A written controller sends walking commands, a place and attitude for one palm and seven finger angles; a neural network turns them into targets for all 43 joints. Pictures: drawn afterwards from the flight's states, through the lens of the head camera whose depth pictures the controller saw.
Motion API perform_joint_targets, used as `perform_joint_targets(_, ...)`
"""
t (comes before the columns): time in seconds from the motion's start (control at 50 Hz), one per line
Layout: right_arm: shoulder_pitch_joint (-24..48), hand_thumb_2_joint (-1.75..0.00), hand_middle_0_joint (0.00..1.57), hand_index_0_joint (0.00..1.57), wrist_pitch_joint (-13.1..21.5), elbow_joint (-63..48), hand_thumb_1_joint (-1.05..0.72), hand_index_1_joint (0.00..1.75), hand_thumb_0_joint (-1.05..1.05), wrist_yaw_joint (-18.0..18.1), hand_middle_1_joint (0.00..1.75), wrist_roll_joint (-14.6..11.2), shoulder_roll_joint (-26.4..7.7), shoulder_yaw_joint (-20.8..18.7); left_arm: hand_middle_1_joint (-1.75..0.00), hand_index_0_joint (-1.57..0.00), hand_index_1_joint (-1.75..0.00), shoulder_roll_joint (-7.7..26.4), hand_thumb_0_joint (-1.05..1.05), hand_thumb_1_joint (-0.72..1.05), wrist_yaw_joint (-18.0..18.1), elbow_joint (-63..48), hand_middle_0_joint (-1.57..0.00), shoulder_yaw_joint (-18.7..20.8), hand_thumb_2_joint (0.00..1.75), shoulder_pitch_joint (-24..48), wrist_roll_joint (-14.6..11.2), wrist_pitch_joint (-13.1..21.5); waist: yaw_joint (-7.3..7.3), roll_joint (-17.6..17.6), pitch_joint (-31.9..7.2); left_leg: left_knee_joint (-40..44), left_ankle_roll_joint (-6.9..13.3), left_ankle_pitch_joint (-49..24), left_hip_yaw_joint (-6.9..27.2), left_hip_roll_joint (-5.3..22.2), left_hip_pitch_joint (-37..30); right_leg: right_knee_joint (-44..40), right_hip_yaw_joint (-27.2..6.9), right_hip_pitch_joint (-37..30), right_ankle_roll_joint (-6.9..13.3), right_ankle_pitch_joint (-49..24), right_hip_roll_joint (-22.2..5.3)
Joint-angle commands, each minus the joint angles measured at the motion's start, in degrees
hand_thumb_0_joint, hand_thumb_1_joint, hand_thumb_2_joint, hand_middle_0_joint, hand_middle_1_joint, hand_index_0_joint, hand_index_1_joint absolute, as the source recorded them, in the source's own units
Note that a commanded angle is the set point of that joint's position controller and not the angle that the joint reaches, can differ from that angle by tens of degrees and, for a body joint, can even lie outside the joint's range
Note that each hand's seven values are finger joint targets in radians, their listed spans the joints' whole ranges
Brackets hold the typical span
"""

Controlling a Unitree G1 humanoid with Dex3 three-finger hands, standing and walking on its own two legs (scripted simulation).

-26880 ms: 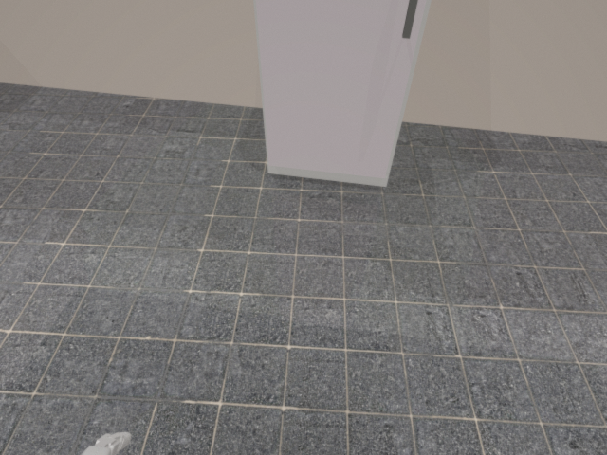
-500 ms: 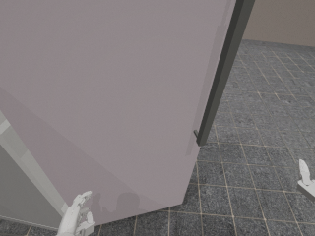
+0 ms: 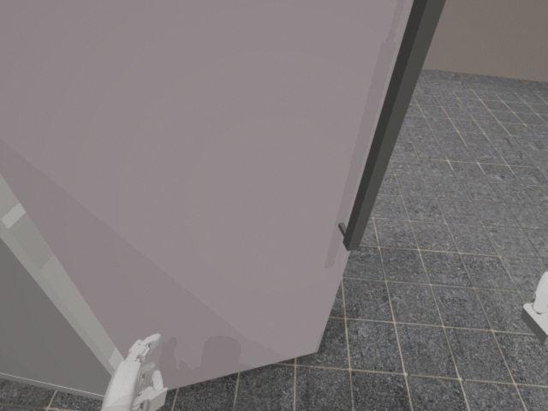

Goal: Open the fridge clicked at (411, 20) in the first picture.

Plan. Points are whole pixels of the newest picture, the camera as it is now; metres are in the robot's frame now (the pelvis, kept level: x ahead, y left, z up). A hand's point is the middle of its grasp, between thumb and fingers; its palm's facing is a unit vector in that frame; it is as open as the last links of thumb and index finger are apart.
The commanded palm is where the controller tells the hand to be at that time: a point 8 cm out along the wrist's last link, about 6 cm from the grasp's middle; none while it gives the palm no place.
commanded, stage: step back with the hand held close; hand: right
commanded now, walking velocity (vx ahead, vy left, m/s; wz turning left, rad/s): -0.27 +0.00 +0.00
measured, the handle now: (374, 141) +0.45 -0.16 +0.20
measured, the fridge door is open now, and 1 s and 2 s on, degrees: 65 65 65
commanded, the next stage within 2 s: stop stepping back and stand still in 1.36 s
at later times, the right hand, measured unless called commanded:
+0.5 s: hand out of the picture +0.15 -0.29 +0.16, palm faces +0.43 +0.78 -0.46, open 7.4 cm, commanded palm +0.09 -0.32 +0.17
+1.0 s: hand out of the picture +0.08 -0.30 +0.16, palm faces +0.45 +0.79 -0.42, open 7.5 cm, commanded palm +0.01 -0.34 +0.17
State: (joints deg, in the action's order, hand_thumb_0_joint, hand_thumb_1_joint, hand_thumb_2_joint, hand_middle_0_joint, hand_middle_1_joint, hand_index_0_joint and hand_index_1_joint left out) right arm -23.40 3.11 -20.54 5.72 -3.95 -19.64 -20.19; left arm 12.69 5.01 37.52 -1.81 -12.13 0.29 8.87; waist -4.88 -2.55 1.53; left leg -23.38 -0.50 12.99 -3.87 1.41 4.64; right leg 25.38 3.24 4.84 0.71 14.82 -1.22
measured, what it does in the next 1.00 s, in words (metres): shifts its weight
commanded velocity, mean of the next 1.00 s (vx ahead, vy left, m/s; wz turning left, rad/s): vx -0.31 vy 0.00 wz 0.00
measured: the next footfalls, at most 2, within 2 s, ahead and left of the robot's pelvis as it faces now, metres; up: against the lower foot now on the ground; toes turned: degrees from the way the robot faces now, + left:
left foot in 1.26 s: -0.21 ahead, +0.11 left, +0.00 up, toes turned +2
right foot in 1.40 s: -0.05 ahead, -0.11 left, +0.00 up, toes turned +3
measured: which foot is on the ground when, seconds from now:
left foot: down 0.00-1.00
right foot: down 0.00-1.00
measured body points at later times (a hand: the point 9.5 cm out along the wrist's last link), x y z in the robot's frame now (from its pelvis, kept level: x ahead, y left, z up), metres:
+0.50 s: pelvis -0.06 -0.02 -0.01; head -0.04 -0.03 +0.44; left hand +0.12 +0.22 -0.08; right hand +0.12 -0.33 +0.18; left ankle +0.00 +0.12 -0.74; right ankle +0.00 -0.11 -0.74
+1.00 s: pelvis -0.12 -0.03 -0.02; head -0.10 -0.06 +0.43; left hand +0.07 +0.20 -0.08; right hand +0.05 -0.34 +0.18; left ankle -0.03 +0.12 -0.74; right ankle -0.01 -0.11 -0.74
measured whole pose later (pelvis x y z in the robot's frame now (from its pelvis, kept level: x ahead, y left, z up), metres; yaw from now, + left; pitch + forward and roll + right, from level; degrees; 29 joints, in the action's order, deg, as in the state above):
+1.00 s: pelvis -0.12 -0.03 -0.02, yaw -2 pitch -1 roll +2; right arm -27.2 17.1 -30.4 7.4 -0.8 -23.2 -24.9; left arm 12.2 3.9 33.8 0.2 -10.8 0.6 7.2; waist -0.9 1.6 3.4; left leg -33.6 -2.4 10.8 3.1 -1.4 22.0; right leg 36.9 2.0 26.9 2.9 11.4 0.6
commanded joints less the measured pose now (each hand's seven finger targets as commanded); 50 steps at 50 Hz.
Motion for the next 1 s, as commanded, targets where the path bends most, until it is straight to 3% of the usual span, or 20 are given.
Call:
perform_joint_targets(0.0, 8.3, -0.9, 0.2, 0.2, 8.1, -12.5, -0.9, 0.3, 0.0, 1.4, 0.3, 0.8, -13.3, -8.6, -0.3, -0.2, -0.3, 6.3, 0.0, 0.9, 0.1, -9.9, -0.2, 2.2, 0.9, 7.9, 0.2, 0.8, 2.67, 4.8, 0.3, 8.8, 1.8, -7.1, 9.0, 4.9, 8.3, -0.7, -3.1, 5.4, 1.8, -3.9, -0.6)
perform_joint_targets(0.04, 2.0, -0.9, 0.2, 0.2, 8.3, -11.2, -0.9, 0.3, 0.0, 1.1, 0.3, 1.0, -10.2, -6.3, -0.3, -0.2, -0.3, 6.4, 0.0, 0.9, -0.1, -10.6, -0.2, 2.7, 0.9, 7.1, 0.4, -0.7, 2.98, 4.0, -4.1, 6.0, 1.7, -12.3, 8.3, 5.6, 7.1, 0.2, -2.7, 4.5, 1.6, -8.5, -1.3)
perform_joint_targets(0.1, -1.4, -0.9, 0.2, 0.2, 9.0, -14.4, -0.9, 0.3, 0.0, 1.5, 0.3, 1.1, -11.7, -7.9, -0.3, -0.2, -0.3, 7.1, 0.0, 0.9, 0.1, -12.4, -0.2, 3.4, 0.9, 7.1, 0.4, -2.1, 2.88, -0.7, -8.9, 1.0, 0.8, -18.5, 5.8, 4.5, 4.1, -1.2, -3.4, 4.4, 1.5, -17.2, -2.8)
perform_joint_targets(0.2, -4.5, -0.9, 0.2, 0.2, 9.8, -18.7, -0.9, 0.3, 0.0, 2.3, 0.3, 0.9, -14.9, -11.5, -0.3, -0.2, -0.3, 6.9, 0.0, 0.9, 0.6, -14.9, -0.2, 3.8, 0.9, 7.4, 0.1, -3.7, 2.7, -0.7, -11.6, -3.7, 0.0, -20.0, 4.7, 2.7, 2.1, -2.1, -5.0, 7.8, 1.9, -20.3, -4.2)
perform_joint_targets(0.3, -4.5, -0.9, 0.2, 0.2, 10.7, -19.8, -0.9, 0.3, 0.0, 2.6, 0.3, 1.1, -14.6, -12.0, -0.3, -0.2, -0.3, 7.3, 0.0, 0.9, 0.9, -15.7, -0.2, 4.2, 0.9, 6.9, -0.1, -3.4, 2.86, -2.6, -9.6, -6.8, -0.4, -16.1, 5.1, 1.4, 0.2, -4.4, -6.7, 15.9, 3.0, -10.9, -5.4)
perform_joint_targets(0.4, -3.3, -0.9, 0.2, 0.2, 11.8, -19.1, -0.9, 0.3, 0.0, 2.8, 0.3, 1.9, -13.4, -11.8, -0.3, -0.2, -0.3, 7.8, 0.0, 0.9, 0.9, -15.5, -0.2, 4.5, 0.9, 5.9, -0.3, -1.9, 3.32, -3.1, -6.8, -9.8, -0.3, -10.3, 6.1, 0.9, -2.4, -6.7, -8.1, 26.9, 4.5, 8.2, -6.0)
perform_joint_targets(0.48, -1.3, -0.9, 0.2, 0.2, 12.9, -18.4, -0.9, 0.3, 0.0, 3.0, 0.3, 2.5, -12.7, -10.8, -0.3, -0.2, -0.3, 7.8, 0.0, 0.9, 0.5, -14.9, -0.2, 4.6, 0.9, 4.5, -0.3, -0.8, 4.08, 2.1, -3.6, -3.8, 0.7, 2.7, 10.0, 2.9, 4.8, -3.0, -7.9, 28.1, 4.2, 18.4, -4.0)
perform_joint_targets(0.52, -0.6, -0.9, 0.2, 0.2, 13.5, -19.2, -0.9, 0.3, 0.0, 3.2, 0.3, 2.6, -12.9, -10.7, -0.3, -0.2, -0.3, 7.5, 0.0, 0.9, 0.5, -14.3, -0.2, 4.4, 0.9, 4.1, -0.1, -0.3, 4.3, 3.0, -4.0, -1.3, 1.4, 6.8, 10.8, 3.9, 8.1, -1.2, -7.8, 25.4, 3.8, 17.5, -3.3)
perform_joint_targets(0.58, 0.1, -0.9, 0.2, 0.2, 14.5, -19.7, -0.9, 0.3, 0.0, 3.6, 0.3, 2.9, -13.1, -10.9, -0.3, -0.2, -0.3, 7.7, 0.0, 0.9, 0.5, -13.9, -0.2, 4.4, 0.9, 4.1, 0.1, 0.5, 4.38, -0.1, -3.6, -2.1, 1.0, 9.4, 9.7, 2.7, 9.6, -2.8, -9.1, 25.4, 4.0, 19.0, -4.1)
perform_joint_targets(0.68, -1.4, -0.9, 0.2, 0.2, 16.0, -20.0, -0.9, 0.3, 0.0, 3.3, 0.3, 4.0, -13.0, -12.9, -0.3, -0.2, -0.3, 8.4, 0.0, 0.9, 0.5, -14.4, -0.2, 4.9, 0.9, 4.5, -0.1, 2.0, 3.68, -10.1, -5.9, -19.4, -0.9, -2.5, 4.9, -3.9, -4.7, -12.9, -16.5, 37.6, 7.0, 27.8, -10.8)
perform_joint_targets(0.7, -2.2, -0.9, 0.2, 0.2, 16.2, -19.8, -0.9, 0.3, 0.0, 3.1, 0.3, 3.9, -14.4, -14.3, -0.3, -0.2, -0.3, 8.1, 0.0, 0.9, 0.4, -14.4, -0.2, 5.0, 0.9, 4.6, 0.1, 2.3, 3.43, -9.4, -6.6, -19.6, -0.9, -5.3, 5.4, -3.8, -4.9, -11.5, -16.6, 36.7, 7.3, 24.1, -10.8)
perform_joint_targets(0.74, -2.9, -0.9, 0.2, 0.2, 16.6, -19.5, -0.9, 0.3, 0.0, 2.6, 0.3, 3.6, -13.4, -13.6, -0.3, -0.2, -0.3, 7.8, 0.0, 0.9, 0.1, -14.0, -0.2, 5.1, 0.9, 4.0, 0.1, 2.5, 3.79, -4.9, -4.7, -15.9, -0.2, -7.8, 7.4, -3.3, -3.0, -7.5, -15.2, 35.6, 6.7, 18.6, -9.3)
perform_joint_targets(0.8, 0.2, -0.9, 0.2, 0.2, 17.0, -20.0, -0.9, 0.3, 0.0, 1.9, 0.3, 2.9, -13.2, -12.1, -0.3, -0.2, -0.3, 7.4, 0.0, 0.9, -0.2, -13.0, -0.2, 5.3, 0.9, 3.7, 0.3, 2.6, 4.6, 2.2, -5.9, -7.4, 2.0, -10.6, 15.3, 1.6, 6.1, 1.2, -9.7, 26.8, 3.6, 11.4, -4.0)
perform_joint_targets(0.82, 0.3, -0.9, 0.2, 0.2, 16.9, -19.4, -0.9, 0.3, 0.0, 2.0, 0.3, 2.7, -13.6, -11.7, -0.3, -0.2, -0.3, 6.9, 0.0, 0.9, -0.3, -12.5, -0.2, 5.3, 0.9, 3.6, 0.1, 2.5, 4.66, 5.1, -6.9, -4.2, 2.8, -8.3, 18.1, 3.8, 10.5, 4.7, -7.9, 22.2, 2.5, 9.6, -2.7)
perform_joint_targets(0.86, 0.5, -0.9, 0.2, 0.2, 17.0, -19.9, -0.9, 0.3, 0.0, 2.4, 0.3, 2.4, -14.1, -11.2, -0.3, -0.2, -0.3, 6.3, 0.0, 0.9, -0.7, -11.9, -0.2, 5.3, 0.9, 3.4, 0.2, 1.8, 4.81, 6.4, -6.9, 1.2, 4.5, 1.3, 20.7, 7.1, 17.6, 9.2, -6.4, 16.9, 1.3, 10.2, -1.1)
perform_joint_targets(0.88, 0.5, -0.9, 0.2, 0.2, 17.0, -20.2, -0.9, 0.3, 0.0, 2.7, 0.3, 2.4, -14.8, -11.4, -0.3, -0.2, -0.3, 6.2, 0.0, 0.9, -0.8, -11.7, -0.2, 5.1, 0.9, 3.6, 0.4, 1.4, 4.84, 7.2, -6.0, 3.0, 5.0, 4.7, 20.7, 8.0, 21.0, 10.8, -6.1, 14.7, 0.9, 9.4, -0.4)
perform_joint_targets(0.9, 0.4, -0.9, 0.2, 0.2, 17.1, -20.9, -0.9, 0.3, 0.0, 3.0, 0.3, 2.4, -15.7, -12.1, -0.3, -0.2, -0.3, 6.2, 0.0, 0.9, -0.7, -11.4, -0.2, 5.2, 0.9, 4.0, 0.5, 1.2, 4.94, 5.8, -6.5, 2.7, 5.3, 2.7, 20.0, 8.2, 21.5, 10.5, -6.1, 13.7, 0.8, 7.1, -0.4)
perform_joint_targets(0.94, -0.9, -0.9, 0.2, 0.2, 17.3, -21.7, -0.9, 0.3, 0.0, 3.2, 0.3, 2.3, -15.5, -12.4, -0.3, -0.2, -0.3, 6.3, 0.0, 0.9, -0.6, -12.0, -0.2, 5.0, 0.9, 4.4, 0.3, 0.8, 5.06, 3.9, -7.5, -0.7, 3.5, 1.6, 15.4, 4.7, 20.8, 5.7, -8.2, 13.1, 1.4, 5.4, -1.8)
perform_joint_targets(0.96, -0.8, -0.9, 0.2, 0.2, 17.6, -22.3, -0.9, 0.3, 0.0, 3.2, 0.3, 2.4, -15.6, -12.9, -0.3, -0.2, -0.3, 7.1, 0.0, 0.9, -0.4, -12.5, -0.2, 5.2, 0.9, 4.9, 0.2, 0.8, 5.09, -0.2, -7.1, -3.8, 2.0, 4.3, 12.9, 1.5, 18.2, 0.4, -11.0, 16.8, 2.6, 10.1, -4.0)
perform_joint_targets(0.98, -1.3, -0.9, 0.2, 0.2, 18.0, -22.2, -0.9, 0.3, 0.0, 3.0, 0.3, 2.7, -15.3, -13.8, -0.3, -0.2, -0.3, 7.9, 0.0, 0.9, -0.1, -13.2, -0.2, 5.4, 0.9, 5.6, 0.2, 1.2, 4.86, -6.3, -7.0, -11.4, 0.3, 5.7, 9.4, -2.7, 11.0, -8.0, -15.6, 24.9, 4.5, 20.3, -8.3)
